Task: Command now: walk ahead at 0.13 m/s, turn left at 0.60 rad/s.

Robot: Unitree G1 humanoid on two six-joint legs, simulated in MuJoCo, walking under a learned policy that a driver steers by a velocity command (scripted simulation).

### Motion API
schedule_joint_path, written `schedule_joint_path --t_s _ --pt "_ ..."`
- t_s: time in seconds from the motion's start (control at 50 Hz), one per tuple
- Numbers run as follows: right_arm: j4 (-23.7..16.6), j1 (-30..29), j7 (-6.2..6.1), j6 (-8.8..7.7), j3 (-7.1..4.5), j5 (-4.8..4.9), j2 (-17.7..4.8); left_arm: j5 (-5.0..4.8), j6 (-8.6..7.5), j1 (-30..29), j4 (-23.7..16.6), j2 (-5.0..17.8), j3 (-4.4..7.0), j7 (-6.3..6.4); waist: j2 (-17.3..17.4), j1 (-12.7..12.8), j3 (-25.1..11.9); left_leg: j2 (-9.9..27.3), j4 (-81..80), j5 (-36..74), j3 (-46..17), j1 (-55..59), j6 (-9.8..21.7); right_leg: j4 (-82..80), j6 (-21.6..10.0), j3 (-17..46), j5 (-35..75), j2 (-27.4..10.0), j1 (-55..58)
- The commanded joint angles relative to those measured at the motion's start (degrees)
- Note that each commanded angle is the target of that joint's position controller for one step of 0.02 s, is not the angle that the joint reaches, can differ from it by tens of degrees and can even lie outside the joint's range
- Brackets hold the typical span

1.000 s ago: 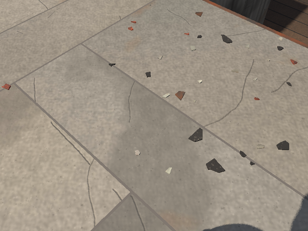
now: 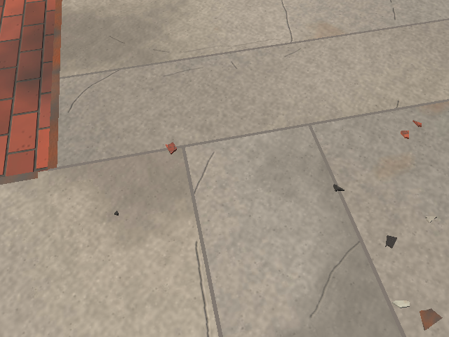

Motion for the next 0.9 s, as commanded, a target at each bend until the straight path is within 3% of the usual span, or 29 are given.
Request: schedule_joint_path --t_s 0.02,0.06,0.08,0.1,0.12,0.14,0.16,0.18,0.2,0.22,0.28,0.38,0.46,0.5,0.52,0.54,0.56,0.58,0.6,0.64,0.68,0.74,0.9 --pt "-4.3 0.5 0.15 -0.42 -0.77 -0.37 -3.1 -0.21 0.08 -1.0 -3.7 9.6 2.54 0.33 -9.7 -1.2 -6.9 -1.3 -5.8 -2.0 2.6 9.3 1.1 1.2 -5.6 3.2 39.2 -14.2 1.2" --pt "-4.8 2.1 -0.16 -0.93 -1.29 -0.86 -3.8 -0.45 1.08 -0.5 -3.6 10.3 2.91 0.79 -9.1 -1.7 -7.8 -2.4 -10.9 -5.1 2.6 12.0 2.7 8.1 -4.7 3.1 39.5 -14.9 2.9" --pt "-3.7 6.1 -0.70 -1.64 -1.65 -1.45 -4.0 -0.66 1.60 -0.5 -3.6 10.2 2.92 0.87 -6.1 -3.7 -10.1 -3.9 -16.6 -1.3 2.8 17.6 3.7 16.4 -3.3 1.4 37.5 -13.3 2.1" --pt "-2.7 11.1 -1.63 -2.29 -2.75 -1.98 -8.0 -0.30 1.84 2.1 -4.0 10.0 2.87 0.66 1.8 -5.8 -14.3 1.9 -19.8 14.7 -6.1 28.1 6.2 29.7 -0.3 -0.2 24.8 -10.1 -5.4" --pt "-4.4 10.5 -2.43 -2.11 -4.47 -0.92 -15.7 0.13 2.52 5.1 -7.6 4.3 1.40 0.05 14.4 -2.4 -17.6 20.0 -17.9 44.2 -29.8 40.0 15.6 47.2 3.4 -0.8 -23.1 -0.1 -24.4" --pt "-3.8 15.8 -2.65 -1.39 -4.88 2.57 -14.5 1.30 3.93 2.7 -7.0 6.5 1.59 0.49 7.6 -7.3 -24.5 21.8 -19.7 43.9 -33.0 40.2 21.3 52.7 3.6 10.4 -25.5 1.0 -25.4" --pt "-3.4 13.0 -3.16 -0.88 -3.99 2.51 -11.8 0.56 4.46 0.0 -7.2 6.4 1.54 0.58 4.7 -6.0 -18.9 19.6 -21.1 37.6 -27.6 36.2 20.6 54.0 3.7 12.1 -21.1 -0.8 -27.3" --pt "-3.3 9.4 -3.66 -0.51 -2.83 1.99 -8.2 0.25 4.36 -2.6 -7.2 5.9 1.29 0.70 2.9 -4.7 -12.4 15.9 -23.2 31.6 -22.7 29.8 17.8 50.8 3.4 12.5 -16.3 -2.0 -27.5" --pt "-3.4 6.1 -4.04 -0.32 -1.99 1.61 -6.0 0.56 4.37 -3.4 -6.9 6.1 1.38 0.78 2.7 -2.9 -9.4 12.1 -24.7 26.5 -19.6 26.1 14.6 46.8 3.2 12.8 -13.0 -2.8 -26.3" --pt "-3.5 4.5 -4.26 -0.37 -1.50 1.59 -4.7 1.15 4.85 -1.6 -6.1 6.7 1.57 0.66 3.7 -1.6 -9.2 10.1 -25.3 26.6 -17.2 23.3 13.1 44.9 3.3 12.4 -11.0 -2.6 -23.1" --pt "-2.5 4.7 -3.71 -1.17 -1.45 0.70 -5.6 0.68 5.93 0.8 -4.4 5.5 1.37 0.09 1.8 -0.7 -11.8 8.8 -26.1 25.9 -14.7 21.2 12.1 41.4 2.9 11.5 -9.3 -0.8 -18.0" --pt "-1.1 5.2 -3.32 -0.76 -1.37 0.16 -5.6 0.52 6.74 -2.9 -4.5 4.1 0.81 0.01 4.9 -2.6 -9.1 7.6 -30.3 -0.2 -16.5 18.6 10.9 28.0 2.2 11.5 -8.2 -0.2 -14.7" --pt "0.4 5.9 -3.10 -0.17 -1.29 -0.22 -5.7 0.06 6.17 -3.0 -4.0 3.9 0.70 0.40 4.9 -3.3 -7.3 8.2 -30.1 -7.7 -19.4 17.0 10.5 18.6 0.7 10.6 -9.1 1.6 -10.0" --pt "1.1 5.2 -3.52 0.07 -1.01 0.42 -5.4 0.02 5.41 0.3 -2.5 2.7 0.34 0.73 3.2 -1.4 -6.9 7.6 -28.4 -8.5 -19.6 14.7 8.7 7.6 -0.7 9.6 -3.8 2.3 -3.3" --pt "1.7 5.9 -3.86 0.01 -0.66 0.75 -4.5 0.33 4.78 1.0 -2.2 2.7 0.15 0.91 1.6 -0.9 -6.4 6.6 -27.6 -9.9 -19.4 12.1 6.3 0.8 -1.7 11.4 -0.2 1.2 0.8" --pt "1.8 7.0 -4.00 -0.32 0.09 0.89 -2.0 1.25 3.92 0.7 -2.6 4.6 0.10 1.20 -3.2 -1.9 -6.4 4.2 -24.2 -11.2 -17.4 10.2 3.3 -4.6 -3.0 19.6 -2.3 -5.7 2.3" --pt "1.8 8.2 -3.94 -0.58 0.37 1.58 -0.4 1.21 3.31 -3.1 -3.8 8.3 0.52 1.18 -9.4 -4.6 -4.9 -3.0 -20.7 -10.0 -9.7 10.7 1.1 -8.3 -6.0 29.1 -3.9 -13.5 -3.0" --pt "2.6 5.9 -3.71 -0.54 0.15 0.77 -1.8 0.86 3.00 -6.2 -3.4 6.4 0.18 0.73 -10.5 -4.5 -2.4 -3.5 -19.1 -8.0 -7.1 18.7 0.7 -9.2 -6.9 29.0 -5.2 -14.5 -12.9" --pt "3.1 5.7 -3.28 -0.64 0.19 0.38 -1.5 0.61 2.58 -8.2 -3.5 4.5 -0.47 0.54 -10.3 -5.5 -2.2 -2.7 -20.3 -3.7 -7.7 23.0 0.8 -8.7 -5.0 25.7 -6.2 -11.4 -14.6" --pt "4.4 5.3 -3.01 -1.12 -0.05 0.30 -2.6 0.30 2.18 -6.1 -2.4 5.0 -0.34 0.67 -10.8 -4.3 -3.1 -1.5 -22.2 1.5 -9.0 25.4 0.9 -7.4 -2.2 21.5 -6.6 -6.9 -12.8" --pt "6.0 6.5 -3.17 -1.72 -0.13 0.47 -3.3 -0.11 2.07 -3.9 -1.6 4.9 -0.28 0.79 -7.6 -3.6 -4.2 0.1 -23.0 2.1 -10.5 24.4 1.3 -6.0 -2.0 20.1 -4.7 -5.5 -9.7" --pt "8.5 6.8 -3.76 -1.87 0.25 0.77 -2.0 0.04 2.30 -2.5 -0.2 4.3 -0.35 0.87 -3.4 -3.0 -3.1 0.4 -24.3 1.5 -11.2 22.1 1.3 -4.5 -2.5 19.3 -2.2 -5.2 -7.0" --pt "14.5 7.3 -4.64 -1.94 0.35 1.13 -2.0 0.08 2.05 -1.3 4.1 3.7 -0.39 0.96 -1.4 -2.3 -3.9 1.5 -25.6 5.4 -11.9 23.7 1.5 -3.6 -2.7 18.0 3.7 -4.4 -3.6"
Velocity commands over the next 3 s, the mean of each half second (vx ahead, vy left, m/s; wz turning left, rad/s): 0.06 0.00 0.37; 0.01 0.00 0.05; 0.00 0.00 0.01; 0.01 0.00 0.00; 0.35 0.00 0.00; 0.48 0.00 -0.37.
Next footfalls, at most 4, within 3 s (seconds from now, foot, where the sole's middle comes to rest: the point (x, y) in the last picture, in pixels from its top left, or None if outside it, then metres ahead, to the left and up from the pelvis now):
0.10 left None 0.15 0.10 -0.78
0.54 right None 0.11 -0.10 -0.78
2.32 left None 0.31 0.15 -0.78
2.84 right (235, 260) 0.66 0.04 -0.78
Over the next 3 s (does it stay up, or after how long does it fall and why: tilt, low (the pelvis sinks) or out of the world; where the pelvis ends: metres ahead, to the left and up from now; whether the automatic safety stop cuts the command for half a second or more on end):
stays up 0.58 0.08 -0.01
